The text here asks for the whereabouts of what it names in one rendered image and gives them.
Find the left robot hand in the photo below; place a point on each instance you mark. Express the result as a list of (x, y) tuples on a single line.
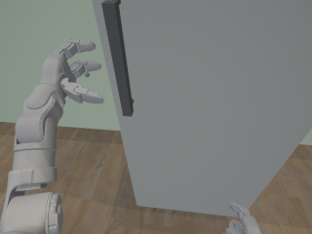
[(56, 69)]

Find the right robot hand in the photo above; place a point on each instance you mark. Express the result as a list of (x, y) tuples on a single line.
[(249, 224)]

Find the fridge door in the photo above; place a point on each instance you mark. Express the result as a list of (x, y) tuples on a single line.
[(222, 94)]

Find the handle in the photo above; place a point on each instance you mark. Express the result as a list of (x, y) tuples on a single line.
[(113, 24)]

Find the robot left forearm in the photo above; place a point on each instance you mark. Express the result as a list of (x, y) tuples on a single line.
[(35, 143)]

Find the left robot upper arm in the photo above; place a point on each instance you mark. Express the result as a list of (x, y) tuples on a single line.
[(39, 213)]

